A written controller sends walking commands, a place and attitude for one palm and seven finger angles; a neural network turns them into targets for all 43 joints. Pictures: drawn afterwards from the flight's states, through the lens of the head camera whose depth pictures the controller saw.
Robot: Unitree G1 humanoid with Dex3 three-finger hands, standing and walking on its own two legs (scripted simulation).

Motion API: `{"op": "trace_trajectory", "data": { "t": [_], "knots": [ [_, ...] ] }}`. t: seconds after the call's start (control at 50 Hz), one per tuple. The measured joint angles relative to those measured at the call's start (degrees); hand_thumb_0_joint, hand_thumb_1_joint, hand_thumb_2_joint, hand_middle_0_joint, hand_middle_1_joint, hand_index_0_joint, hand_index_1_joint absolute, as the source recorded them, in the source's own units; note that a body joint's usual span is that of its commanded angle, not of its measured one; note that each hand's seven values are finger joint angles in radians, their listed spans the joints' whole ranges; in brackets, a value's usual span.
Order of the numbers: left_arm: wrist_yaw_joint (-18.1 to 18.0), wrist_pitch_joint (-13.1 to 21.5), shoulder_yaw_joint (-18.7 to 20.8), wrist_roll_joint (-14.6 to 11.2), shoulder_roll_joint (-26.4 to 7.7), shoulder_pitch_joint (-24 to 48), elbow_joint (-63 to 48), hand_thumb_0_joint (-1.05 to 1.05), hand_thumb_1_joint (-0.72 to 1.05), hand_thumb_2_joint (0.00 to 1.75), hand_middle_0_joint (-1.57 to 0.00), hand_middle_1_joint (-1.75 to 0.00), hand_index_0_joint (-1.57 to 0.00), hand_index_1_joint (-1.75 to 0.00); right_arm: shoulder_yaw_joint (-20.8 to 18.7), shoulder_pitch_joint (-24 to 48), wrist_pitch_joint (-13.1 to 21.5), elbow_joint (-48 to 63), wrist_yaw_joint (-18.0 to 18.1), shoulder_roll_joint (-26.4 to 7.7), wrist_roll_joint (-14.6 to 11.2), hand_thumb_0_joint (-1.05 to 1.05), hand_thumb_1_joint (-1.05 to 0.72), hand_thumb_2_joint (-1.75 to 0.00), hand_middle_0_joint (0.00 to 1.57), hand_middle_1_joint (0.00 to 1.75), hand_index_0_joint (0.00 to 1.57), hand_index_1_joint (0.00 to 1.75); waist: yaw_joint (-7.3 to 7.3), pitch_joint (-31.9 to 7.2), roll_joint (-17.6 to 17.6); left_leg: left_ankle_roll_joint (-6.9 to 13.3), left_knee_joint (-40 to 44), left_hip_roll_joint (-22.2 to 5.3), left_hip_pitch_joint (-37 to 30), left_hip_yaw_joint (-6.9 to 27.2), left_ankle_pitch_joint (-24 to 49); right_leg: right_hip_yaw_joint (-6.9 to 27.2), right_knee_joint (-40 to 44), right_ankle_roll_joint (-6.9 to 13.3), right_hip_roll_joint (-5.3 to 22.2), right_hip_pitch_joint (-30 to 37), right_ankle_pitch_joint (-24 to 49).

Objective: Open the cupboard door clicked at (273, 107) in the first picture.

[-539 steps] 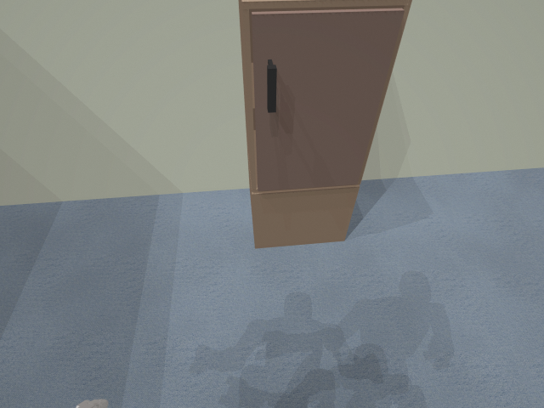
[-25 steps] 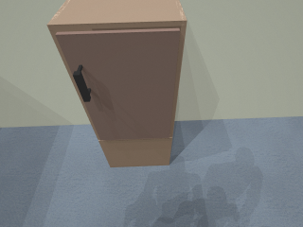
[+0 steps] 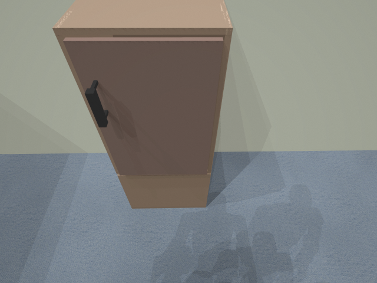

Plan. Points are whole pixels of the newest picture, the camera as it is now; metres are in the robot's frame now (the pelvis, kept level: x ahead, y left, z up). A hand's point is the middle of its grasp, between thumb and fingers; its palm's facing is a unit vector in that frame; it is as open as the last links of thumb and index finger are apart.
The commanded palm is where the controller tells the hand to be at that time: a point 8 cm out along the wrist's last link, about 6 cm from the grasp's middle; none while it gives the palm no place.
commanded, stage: look again from close up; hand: left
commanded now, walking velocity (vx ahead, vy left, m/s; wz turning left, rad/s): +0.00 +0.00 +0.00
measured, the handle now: (99, 104) +0.55 +0.29 +0.05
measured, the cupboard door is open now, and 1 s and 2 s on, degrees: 0 0 0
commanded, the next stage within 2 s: shuffle to correct the standing spot in 0.46 s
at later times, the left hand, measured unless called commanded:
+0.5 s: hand out of the picture +0.00 +0.17 -0.17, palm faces +0.05 -0.98 -0.19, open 7.3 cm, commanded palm none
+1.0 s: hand out of the picture +0.01 +0.21 -0.18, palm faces +0.12 -0.98 -0.18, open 7.4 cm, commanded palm none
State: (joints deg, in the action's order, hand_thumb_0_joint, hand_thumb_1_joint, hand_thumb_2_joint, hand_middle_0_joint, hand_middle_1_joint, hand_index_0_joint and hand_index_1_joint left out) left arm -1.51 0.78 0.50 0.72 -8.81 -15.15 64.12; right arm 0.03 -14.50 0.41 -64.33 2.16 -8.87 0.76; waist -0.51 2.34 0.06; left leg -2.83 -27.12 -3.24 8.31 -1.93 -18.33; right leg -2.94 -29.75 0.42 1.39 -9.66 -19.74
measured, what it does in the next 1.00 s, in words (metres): stands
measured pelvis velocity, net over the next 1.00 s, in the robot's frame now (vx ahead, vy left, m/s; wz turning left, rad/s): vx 0.02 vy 0.04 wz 0.07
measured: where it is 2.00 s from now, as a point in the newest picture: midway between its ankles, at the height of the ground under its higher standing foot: outside the picture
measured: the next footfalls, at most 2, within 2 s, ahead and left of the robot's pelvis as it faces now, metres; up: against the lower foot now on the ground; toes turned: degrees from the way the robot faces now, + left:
right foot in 1.06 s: +0.06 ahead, -0.08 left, +0.00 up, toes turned +1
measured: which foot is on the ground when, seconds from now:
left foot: down 0.00-1.00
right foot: down 0.00-0.82, up 0.84-1.00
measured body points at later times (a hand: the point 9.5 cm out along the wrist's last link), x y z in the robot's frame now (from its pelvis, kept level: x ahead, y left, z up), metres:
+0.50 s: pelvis +0.00 +0.00 +0.00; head +0.02 +0.00 +0.45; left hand +0.00 +0.23 -0.16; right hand +0.00 -0.22 -0.16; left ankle -0.04 +0.15 -0.74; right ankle -0.04 -0.11 -0.74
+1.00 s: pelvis +0.02 +0.04 +0.00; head +0.04 +0.05 +0.45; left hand +0.00 +0.26 -0.16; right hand +0.03 -0.18 -0.15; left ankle -0.03 +0.13 -0.74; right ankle -0.01 -0.08 -0.71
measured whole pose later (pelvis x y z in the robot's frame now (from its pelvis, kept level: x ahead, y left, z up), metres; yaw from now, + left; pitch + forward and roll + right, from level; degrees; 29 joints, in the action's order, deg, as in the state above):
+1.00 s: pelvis +0.02 +0.04 +0.00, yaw +4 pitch +0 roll +1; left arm -1.6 -1.0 1.9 0.6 -9.5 -15.1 62.2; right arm 0.1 -16.3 1.4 -62.5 2.7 -6.7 1.5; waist -0.4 3.4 2.6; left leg 1.9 -26.3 0.8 9.3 -4.7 -17.1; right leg -3.5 -42.8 -0.1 3.1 -16.9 -26.1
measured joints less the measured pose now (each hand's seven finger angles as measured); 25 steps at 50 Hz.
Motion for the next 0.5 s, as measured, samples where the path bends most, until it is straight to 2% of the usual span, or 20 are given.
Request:
{"op": "trace_trajectory", "data": {
  "t": [0.5],
  "knots": [
    [-0.1, -0.1, 0.2, -0.1, -0.2, -0.1, -0.2, 0.0, 0.91, 0.9, -0.2, -0.3, -0.2, -0.3, 0.1, -0.8, 0.0, -1.0, 0.1, 0.9, 0.0, 0.01, -0.92, -0.9, 0.2, 0.3, 0.2, 0.3, 0.03, -0.1, 0.5, 0.0, 1.1, 0.0, -0.6, 0.3, 0.5, -0.4, 1.4, 0.0, 0.0, 0.9, 0.5]
  ]
}}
